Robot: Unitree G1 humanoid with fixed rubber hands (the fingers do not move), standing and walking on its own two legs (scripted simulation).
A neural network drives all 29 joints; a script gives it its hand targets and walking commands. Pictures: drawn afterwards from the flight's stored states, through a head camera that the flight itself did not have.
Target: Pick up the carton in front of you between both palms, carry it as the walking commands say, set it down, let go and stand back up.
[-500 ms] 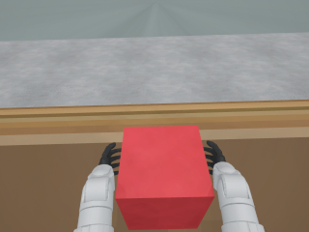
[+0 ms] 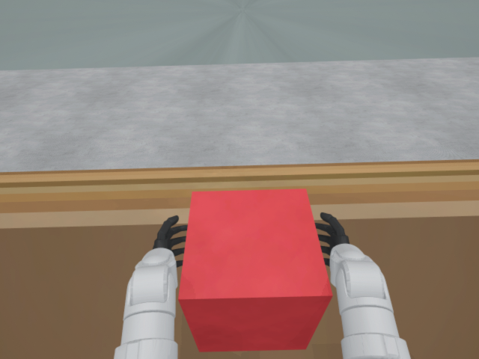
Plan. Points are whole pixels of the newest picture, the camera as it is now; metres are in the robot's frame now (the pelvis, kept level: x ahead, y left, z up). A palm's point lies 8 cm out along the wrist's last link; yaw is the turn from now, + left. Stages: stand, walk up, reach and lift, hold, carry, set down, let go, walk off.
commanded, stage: carry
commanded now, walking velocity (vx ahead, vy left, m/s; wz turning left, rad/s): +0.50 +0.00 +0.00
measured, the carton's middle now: (250, 273) +0.30 +0.00 -0.02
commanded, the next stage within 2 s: none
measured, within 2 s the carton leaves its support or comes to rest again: neither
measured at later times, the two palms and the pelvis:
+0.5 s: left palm (176, 200) +0.43 +0.15 +0.05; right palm (320, 200) +0.43 -0.15 +0.05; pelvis +0.17 +0.00 -0.02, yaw -2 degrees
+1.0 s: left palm (181, 120) +0.74 +0.18 +0.07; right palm (286, 116) +0.75 -0.12 +0.07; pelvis +0.48 +0.02 -0.02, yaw +1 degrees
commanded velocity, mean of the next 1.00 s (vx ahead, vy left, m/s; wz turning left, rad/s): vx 0.50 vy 0.00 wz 0.00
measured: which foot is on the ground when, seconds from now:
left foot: down 0.00-0.60, up 0.62-1.00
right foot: down 0.00-0.44, up 0.46-0.56, down 0.58-1.00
